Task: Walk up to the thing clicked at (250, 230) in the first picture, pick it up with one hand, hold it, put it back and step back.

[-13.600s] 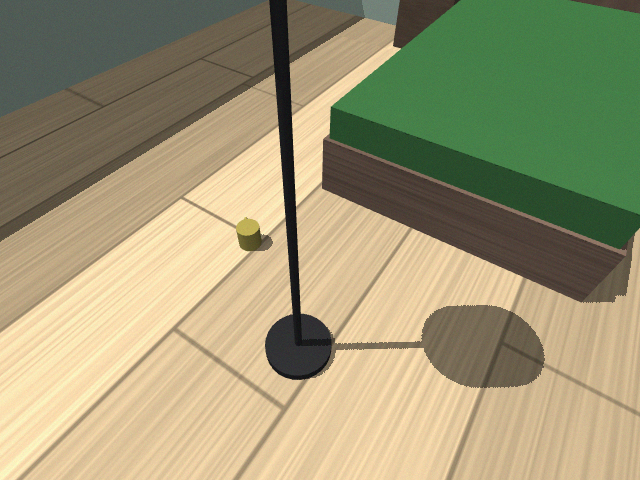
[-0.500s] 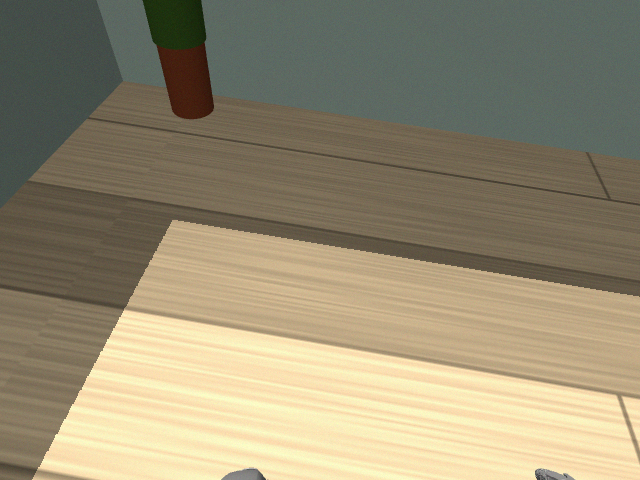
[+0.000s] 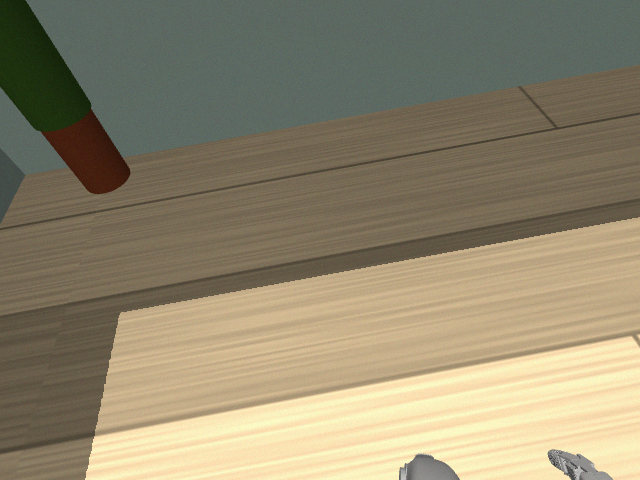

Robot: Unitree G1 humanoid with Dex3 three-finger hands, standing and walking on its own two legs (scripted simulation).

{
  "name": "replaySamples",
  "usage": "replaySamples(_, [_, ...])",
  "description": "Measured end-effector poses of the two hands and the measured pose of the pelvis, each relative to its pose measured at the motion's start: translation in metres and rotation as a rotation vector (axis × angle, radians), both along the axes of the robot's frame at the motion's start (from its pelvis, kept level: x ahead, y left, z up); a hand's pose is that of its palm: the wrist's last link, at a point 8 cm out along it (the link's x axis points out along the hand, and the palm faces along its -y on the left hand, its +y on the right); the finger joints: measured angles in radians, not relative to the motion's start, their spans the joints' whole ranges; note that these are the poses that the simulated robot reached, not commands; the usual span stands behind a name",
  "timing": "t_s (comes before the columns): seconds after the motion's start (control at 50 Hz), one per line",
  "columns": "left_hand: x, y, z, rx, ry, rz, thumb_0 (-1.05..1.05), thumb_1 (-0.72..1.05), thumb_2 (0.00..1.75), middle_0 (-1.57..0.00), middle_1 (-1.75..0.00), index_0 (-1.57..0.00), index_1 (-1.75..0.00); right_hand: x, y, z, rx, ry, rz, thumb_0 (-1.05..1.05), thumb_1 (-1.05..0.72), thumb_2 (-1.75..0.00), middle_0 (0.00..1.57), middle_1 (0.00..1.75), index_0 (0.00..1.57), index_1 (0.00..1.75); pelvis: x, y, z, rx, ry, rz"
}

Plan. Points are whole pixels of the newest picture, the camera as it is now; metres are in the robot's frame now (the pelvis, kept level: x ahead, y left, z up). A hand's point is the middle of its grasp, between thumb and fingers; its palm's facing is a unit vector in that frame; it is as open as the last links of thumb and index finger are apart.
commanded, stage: walk up
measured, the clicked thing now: out of the picture +0.20 -0.90 -0.69
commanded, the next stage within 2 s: none
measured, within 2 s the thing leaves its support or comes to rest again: neither
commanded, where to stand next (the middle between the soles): +0.16 +0.07 m, yaw -59 degrees
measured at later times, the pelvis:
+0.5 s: pelvis +0.11 +0.15 +0.00, yaw -25 degrees
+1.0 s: pelvis +0.06 +0.17 +0.01, yaw -45 degrees
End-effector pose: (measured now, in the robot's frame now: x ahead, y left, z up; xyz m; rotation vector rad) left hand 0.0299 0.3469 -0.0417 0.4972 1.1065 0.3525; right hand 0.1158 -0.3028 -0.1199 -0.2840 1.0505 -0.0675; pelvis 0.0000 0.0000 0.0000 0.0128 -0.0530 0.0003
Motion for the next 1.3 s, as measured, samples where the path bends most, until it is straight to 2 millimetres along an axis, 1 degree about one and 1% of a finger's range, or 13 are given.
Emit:
replaySamples(0.12, [0.039,-0.002,0.008,-0.02,0.09,-0.085,0.0,0.9,0.9,-0.2,-0.3,-0.21,-0.3,0.037,0.012,0.025,0.018,-0.089,-0.056,0.01,-0.91,-0.9,0.2,0.3,0.21,0.3,0.032,0.019,0.018,0.007,0.009,-0.114])
replaySamples(0.22, [0.1,0.017,0.004,-0.029,0.104,-0.213,0.01,0.89,0.9,-0.21,-0.3,-0.21,-0.3,0.038,0.016,0.035,-0.046,-0.098,-0.159,0.01,-0.91,-0.9,0.21,0.3,0.21,0.3,0.065,0.048,0.019,-0.001,0.021,-0.205])
replaySamples(0.3, [0.168,0.043,-0.01,-0.036,0.066,-0.322,0.01,0.89,0.9,-0.21,-0.3,-0.21,-0.3,0.025,0.028,0.033,-0.119,-0.055,-0.276,0.01,-0.91,-0.9,0.2,0.3,0.21,0.3,0.088,0.08,0.008,-0.008,0.029,-0.28])
replaySamples(0.38, [0.246,0.071,-0.042,-0.047,0.016,-0.413,0.01,0.89,0.9,-0.21,-0.3,-0.21,-0.3,0.003,0.061,0.031,-0.18,-0.02,-0.377,0.01,-0.91,-0.9,0.2,0.3,0.2,0.3,0.105,0.114,-0.01,0.0,0.015,-0.337])
replaySamples(0.44, [0.293,0.071,-0.055,-0.07,-0.015,-0.473,0.01,0.9,0.9,-0.2,-0.3,-0.21,-0.3,-0.024,0.096,0.038,-0.18,0.034,-0.43,0.01,-0.91,-0.9,0.2,0.3,0.2,0.3,0.105,0.133,-0.008,-0.03,0.001,-0.4])
replaySamples(0.52, [0.326,0.06,-0.059,-0.142,0.014,-0.572,0.01,0.9,0.9,-0.2,-0.29,-0.2,-0.3,-0.062,0.134,0.058,-0.181,0.091,-0.516,0.01,-0.91,-0.9,0.21,0.3,0.21,0.3,0.106,0.152,0.008,-0.064,0.018,-0.452])
replaySamples(0.64, [0.331,0.053,-0.059,-0.209,0.11,-0.658,0.0,0.9,0.9,-0.2,-0.29,-0.21,-0.3,-0.115,0.17,0.074,-0.198,0.139,-0.638,0.01,-0.9,-0.9,0.21,0.3,0.21,0.3,0.112,0.175,0.02,-0.052,0.046,-0.543])
replaySamples(0.78, [0.328,0.053,-0.055,-0.174,0.202,-0.738,0.01,0.9,0.9,-0.2,-0.3,-0.21,-0.3,-0.183,0.194,0.077,-0.227,0.141,-0.788,0.01,-0.9,-0.9,0.21,0.3,0.21,0.3,0.106,0.185,0.02,-0.03,0.032,-0.67])
replaySamples(0.9, [0.327,0.039,-0.039,-0.149,0.178,-0.809,0.01,0.9,0.9,-0.2,-0.3,-0.21,-0.3,-0.245,0.202,0.063,-0.222,0.175,-0.861,0.01,-0.9,-0.9,0.21,0.3,0.21,0.3,0.083,0.185,0.016,-0.024,0.026,-0.747])
replaySamples(0.98, [0.31,0.036,-0.027,-0.113,0.124,-0.813,0.0,0.9,0.9,-0.2,-0.3,-0.21,-0.3,-0.274,0.196,0.041,-0.201,0.186,-0.905,0.01,-0.9,-0.9,0.21,0.3,0.21,0.3,0.065,0.175,0.008,-0.009,0.023,-0.78])
replaySamples(1.14, [0.258,0.047,-0.009,-0.05,0.2,-0.768,0.0,0.9,0.9,-0.2,-0.3,-0.21,-0.3,-0.268,0.202,0.034,-0.069,0.116,-0.948,0.01,-0.91,-0.9,0.21,0.3,0.21,0.3,0.055,0.161,0.028,-0.002,0.009,-0.87])
replaySamples(1.22, [0.262,0.036,-0.012,-0.057,0.205,-0.793,0.01,0.9,0.9,-0.2,-0.3,-0.21,-0.3,-0.265,0.209,0.036,-0.038,0.131,-0.935,0.01,-0.91,-0.9,0.21,0.3,0.21,0.3,0.058,0.153,0.03,-0.006,0.026,-0.889])
replaySamples(1.3, [0.293,0.009,-0.025,-0.12,0.129,-0.799,0.01,0.89,0.9,-0.2,-0.3,-0.21,-0.3,-0.263,0.216,0.04,-0.004,0.239,-0.891,0.01,-0.91,-0.9,0.21,0.3,0.21,0.3,0.065,0.146,0.026,-0.028,0.03,-0.78])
